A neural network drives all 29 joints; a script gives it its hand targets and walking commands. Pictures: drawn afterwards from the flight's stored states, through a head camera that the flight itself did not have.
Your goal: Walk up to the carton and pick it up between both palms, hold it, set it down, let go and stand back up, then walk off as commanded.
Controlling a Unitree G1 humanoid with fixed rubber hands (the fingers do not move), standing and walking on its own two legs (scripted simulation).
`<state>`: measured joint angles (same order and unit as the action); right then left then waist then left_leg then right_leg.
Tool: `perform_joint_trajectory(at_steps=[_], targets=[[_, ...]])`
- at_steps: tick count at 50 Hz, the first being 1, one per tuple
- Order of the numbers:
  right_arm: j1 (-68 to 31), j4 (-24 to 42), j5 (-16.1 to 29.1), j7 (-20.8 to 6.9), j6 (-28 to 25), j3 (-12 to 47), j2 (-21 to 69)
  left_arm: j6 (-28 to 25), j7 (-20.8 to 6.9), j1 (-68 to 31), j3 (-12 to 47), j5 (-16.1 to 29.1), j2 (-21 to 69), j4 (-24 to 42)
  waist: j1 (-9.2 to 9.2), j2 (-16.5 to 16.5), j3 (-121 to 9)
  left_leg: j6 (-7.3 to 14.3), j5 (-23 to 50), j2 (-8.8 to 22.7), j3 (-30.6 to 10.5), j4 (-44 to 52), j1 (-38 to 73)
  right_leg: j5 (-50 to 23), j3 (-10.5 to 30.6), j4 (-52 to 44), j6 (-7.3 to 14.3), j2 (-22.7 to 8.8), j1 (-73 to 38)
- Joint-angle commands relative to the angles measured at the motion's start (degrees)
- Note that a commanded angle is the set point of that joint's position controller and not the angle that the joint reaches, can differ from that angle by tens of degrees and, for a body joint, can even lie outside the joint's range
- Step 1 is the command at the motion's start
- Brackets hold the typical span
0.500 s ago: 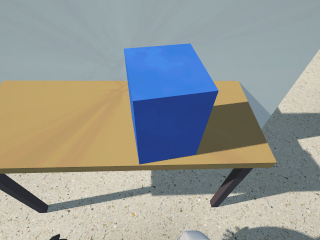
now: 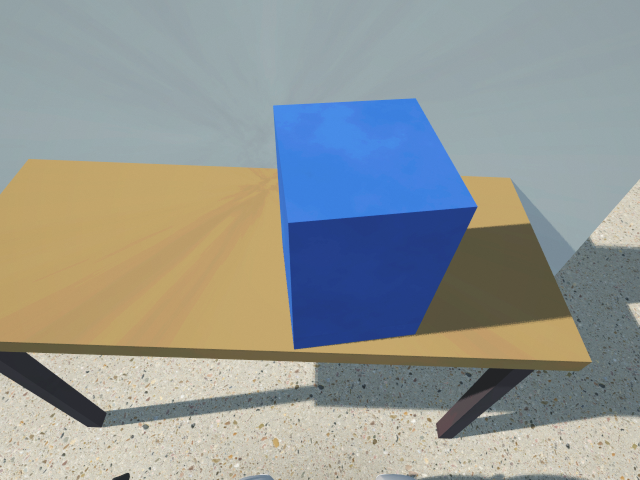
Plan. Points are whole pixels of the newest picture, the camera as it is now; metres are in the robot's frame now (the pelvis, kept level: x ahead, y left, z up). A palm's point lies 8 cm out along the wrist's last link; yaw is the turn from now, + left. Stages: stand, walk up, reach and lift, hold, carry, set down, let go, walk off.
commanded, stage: walk up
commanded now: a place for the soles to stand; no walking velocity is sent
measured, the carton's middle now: (351, 231) +0.45 -0.04 +0.04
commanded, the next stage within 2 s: reach and lift in 1.52 s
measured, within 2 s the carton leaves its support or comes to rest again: neither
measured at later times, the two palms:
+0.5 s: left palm out of the picture +0.11 +0.28 -0.10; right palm out of the picture +0.11 -0.28 -0.08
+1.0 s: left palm out of the picture +0.10 +0.28 -0.11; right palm out of the picture +0.10 -0.29 -0.09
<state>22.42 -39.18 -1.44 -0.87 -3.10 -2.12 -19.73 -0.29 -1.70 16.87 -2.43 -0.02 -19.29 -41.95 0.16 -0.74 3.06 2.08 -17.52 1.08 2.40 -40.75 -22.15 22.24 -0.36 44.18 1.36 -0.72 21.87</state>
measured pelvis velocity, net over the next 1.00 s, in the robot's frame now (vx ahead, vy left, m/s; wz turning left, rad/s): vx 0.01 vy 0.00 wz -0.01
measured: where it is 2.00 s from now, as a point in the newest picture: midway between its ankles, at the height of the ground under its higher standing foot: outside the picture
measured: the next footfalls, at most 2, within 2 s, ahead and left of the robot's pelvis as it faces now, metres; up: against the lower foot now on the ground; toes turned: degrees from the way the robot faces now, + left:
none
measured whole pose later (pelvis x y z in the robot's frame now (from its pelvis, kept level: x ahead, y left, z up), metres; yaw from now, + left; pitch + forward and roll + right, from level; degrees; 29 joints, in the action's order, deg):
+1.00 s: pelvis +0.01 +0.00 +0.00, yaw -1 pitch +0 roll -1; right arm 17.2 -39.2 -1.4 -0.6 -2.0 -0.5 -19.7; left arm -0.7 -1.1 16.3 -1.7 0.0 -19.3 -42.5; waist 0.1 -0.8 2.8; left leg 1.7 -18.9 1.2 3.3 -41.3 -22.1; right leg 19.9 -0.3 40.3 0.2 -0.8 20.1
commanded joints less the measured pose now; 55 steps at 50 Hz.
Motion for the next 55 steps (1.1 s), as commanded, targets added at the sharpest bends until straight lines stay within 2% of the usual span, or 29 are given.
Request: perform_joint_trajectory(at_steps=[1,2,3,5,6,7,10,14,18,20,23,25,28,29,30,32,33,35,36,38,41,43,46,47,50,51,53,54,55], targets=[[-7.1,1.1,-0.1,1.0,-1.6,-3.3,-15.5,-2.8,1.3,2.6,-3.6,-0.5,-13.9,-1.2,2.30,6.6,-2.4,5.2,-4.0,10.1,-12.7,14.1,-2.2,0.4,-0.3,-9.7,2.5,0.0,-6.3],[-4.9,0.9,0.1,1.0,-1.5,-3.1,-15.2,-3.1,1.5,2.2,-3.9,-0.8,-14.3,-0.3,1.44,5.5,-5.3,4.2,2.6,9.4,-11.9,11.0,-0.3,-3.1,2.2,-11.1,2.8,-1.5,-7.8],[-5.0,0.7,0.6,1.0,-1.3,-2.8,-14.2,-3.5,2.0,1.4,-4.0,-1.3,-15.1,-0.2,1.61,0.4,-5.8,3.3,3.2,8.2,-10.8,8.0,-1.4,-4.6,8.0,-12.8,3.8,-4.7,-7.8],[-4.4,0.2,0.8,1.0,-1.3,-2.5,-13.4,-3.9,1.9,-3.4,-3.6,-1.4,-16.0,1.0,-1.04,-2.2,-4.8,1.0,-3.1,4.0,-6.4,5.6,0.7,2.3,16.5,-18.7,6.4,-9.7,-1.9],[-4.3,-0.8,0.1,1.1,-1.2,-2.5,-13.9,-3.7,1.7,-4.8,-3.6,-0.9,-17.6,0.9,-1.11,-0.6,-3.7,1.2,-5.4,2.9,-5.7,6.5,3.5,3.5,16.5,-17.7,6.7,-10.1,1.2],[-4.8,-1.0,0.8,1.2,-1.6,-2.5,-14.3,-3.6,1.7,-5.8,-3.1,-0.8,-16.9,1.0,-1.53,-1.0,-5.2,1.7,-0.2,3.8,-6.4,7.4,6.0,-0.4,12.2,-14.5,5.6,-8.2,0.3],[-6.6,-0.8,1.0,1.1,-2.1,-2.5,-15.3,-3.6,1.9,-2.6,-2.0,-0.5,-14.0,0.4,0.84,-0.1,-2.7,4.2,6.6,8.4,-12.7,10.5,1.8,-8.3,5.2,-8.8,3.1,-3.4,-1.8],[-8.5,-0.4,0.6,1.5,-2.5,-1.7,-15.0,-3.7,1.8,-2.3,-2.7,-0.2,-15.6,0.5,1.13,3.5,-6.2,4.1,12.9,8.9,-11.0,9.7,4.6,-13.3,4.9,-6.5,3.4,-4.1,-3.6],[-7.5,-0.8,0.6,1.4,-1.7,-2.3,-15.3,-3.7,1.8,-3.1,-2.8,-0.3,-16.1,0.7,-0.22,-0.8,-6.6,2.9,5.1,5.8,-8.0,7.7,4.5,-9.5,8.2,-9.9,4.5,-5.8,-1.5],[-8.2,0.1,0.5,1.4,-1.9,-2.2,-14.9,-3.7,1.9,-3.5,-2.4,-0.5,-15.0,1.1,0.03,2.7,-5.5,3.0,5.0,7.4,-9.9,9.0,4.5,-8.5,7.1,-10.0,4.2,-5.4,-0.3],[-10.5,-0.1,0.7,1.3,-1.7,-2.2,-15.3,-3.5,1.9,-1.9,-2.2,-0.7,-14.6,0.0,1.02,1.7,-5.6,4.2,-0.2,8.5,-10.7,10.5,3.0,-6.9,5.6,-9.2,3.3,-3.6,-2.0],[-8.2,-0.5,0.8,1.2,-1.5,-2.2,-14.4,-3.5,1.7,-4.2,-2.3,-0.8,-15.5,0.9,-0.39,-1.2,-3.1,3.1,-1.2,6.0,-9.1,9.8,2.9,-4.6,7.7,-12.3,4.0,-5.0,0.1],[-9.8,-0.4,0.2,0.9,-1.2,-2.5,-14.2,-3.7,1.8,-3.5,-2.4,-0.7,-15.0,0.1,-0.53,2.9,-3.1,2.5,-4.5,5.1,-7.4,10.8,3.2,-0.6,8.5,-13.1,4.2,-5.0,1.7],[-8.7,-0.5,0.5,0.8,-1.3,-2.4,-15.3,-3.5,1.8,-4.1,-2.2,-0.9,-14.6,0.8,-0.85,0.3,-3.2,3.0,-6.5,6.1,-9.6,10.9,3.5,-1.7,8.1,-13.2,3.9,-4.7,1.7],[-8.5,-0.7,0.2,0.9,-1.4,-2.1,-15.0,-3.6,1.8,-4.7,-2.4,-0.8,-14.3,1.0,-0.85,2.5,-3.5,2.8,-3.2,6.3,-9.5,11.0,3.3,-2.3,7.5,-11.7,3.8,-4.1,0.9],[-8.7,0.0,0.8,0.9,-1.2,-2.3,-15.3,-3.7,1.7,-2.7,-2.7,-1.1,-14.5,0.6,-0.14,-1.1,-5.3,3.6,-6.0,6.9,-10.7,11.9,2.8,-1.0,6.5,-12.6,3.6,-3.9,-1.6],[-9.2,-0.3,0.4,0.8,-1.3,-2.0,-14.3,-3.7,1.9,-2.6,-2.6,-1.0,-15.2,0.2,0.17,1.8,-4.5,3.0,-3.8,5.9,-9.6,10.8,2.7,-1.5,8.2,-13.3,3.6,-4.4,-1.3],[-9.7,-0.8,0.3,1.1,-1.4,-2.1,-14.3,-3.4,1.6,-4.3,-2.4,-0.7,-14.7,0.5,0.05,1.3,-3.8,3.1,-5.0,5.9,-9.5,11.0,2.0,-1.9,7.4,-12.6,3.9,-4.5,-0.9],[-9.5,-0.5,0.7,0.9,-1.5,-1.8,-14.3,-3.5,1.8,-3.8,-2.8,-0.8,-14.8,0.9,0.23,1.5,-4.2,3.1,-3.9,6.3,-10.5,11.4,2.0,-3.3,6.4,-11.1,4.0,-4.0,-1.6],[-9.4,-1.5,1.3,1.4,-1.3,-2.0,-14.9,-2.3,2.0,-3.8,-2.9,-0.5,-15.1,0.5,-0.35,2.5,-4.2,2.9,14.3,7.3,-9.1,7.8,2.9,-18.2,6.7,-8.5,3.7,-4.7,-1.6],[-9.0,-1.7,1.4,2.0,-0.9,-2.2,-14.3,-2.0,2.3,-2.9,-2.9,-0.3,-14.6,0.3,0.32,0.2,-7.0,2.4,17.8,6.9,-7.7,5.5,5.4,-21.2,6.3,-8.4,3.6,-4.8,-3.8],[-9.0,-1.1,1.3,2.0,-0.5,-2.4,-15.1,-1.8,2.3,-3.7,-2.7,0.0,-14.7,0.4,-0.14,-1.0,-6.1,2.9,13.7,6.3,-7.5,5.6,5.4,-19.6,7.0,-9.0,3.9,-5.3,-1.9],[-10.7,-1.0,1.2,1.9,-0.2,-2.5,-16.1,-1.2,2.2,-3.8,-2.5,0.1,-14.7,1.1,0.56,2.5,-7.1,3.5,12.1,7.5,-8.4,7.3,5.7,-16.8,6.0,-8.9,3.2,-4.5,-2.4],[-10.7,-1.1,1.5,1.9,-0.1,-2.6,-15.6,-1.2,2.2,-3.7,-3.1,-0.2,-15.0,0.6,0.72,0.1,-5.0,3.6,10.7,7.2,-9.7,7.6,2.8,-17.5,5.2,-7.6,3.3,-4.0,-3.4],[-9.7,-1.0,0.9,1.9,0.0,-2.8,-16.0,-0.7,1.9,-3.8,-2.8,-0.3,-13.4,1.6,0.53,-0.4,-3.8,4.5,3.7,8.4,-10.1,10.0,1.9,-10.8,6.0,-8.9,3.9,-3.7,-1.9],[-10.3,-0.9,1.0,1.9,0.1,-2.9,-15.0,-0.8,1.9,-3.7,-2.8,-0.5,-13.6,1.7,0.93,2.1,-4.2,3.9,3.5,8.2,-9.6,9.8,2.7,-9.3,6.4,-10.7,4.2,-4.3,-1.9],[-10.0,-0.6,1.0,1.7,0.2,-2.9,-14.3,-1.0,1.9,-3.5,-3.1,-0.9,-14.2,1.2,0.73,-0.4,-2.7,4.0,2.9,7.1,-9.2,9.2,1.9,-8.2,7.7,-11.4,4.2,-4.7,-0.4],[-10.0,-0.7,0.9,1.7,0.2,-2.7,-15.2,-1.0,1.8,-2.2,-3.0,-0.8,-13.5,0.3,0.82,2.1,-3.1,3.5,-0.4,7.4,-10.0,11.0,1.8,-6.5,7.5,-10.8,4.1,-4.1,-0.3],[-10.9,-0.8,0.9,1.8,0.2,-2.8,-15.0,-0.9,1.8,-2.4,-2.8,-0.8,-13.9,0.4,1.26,1.2,-3.7,3.8,-2.4,7.5,-10.0,10.6,2.0,-4.9,8.0,-11.9,4.0,-4.0,-0.3]])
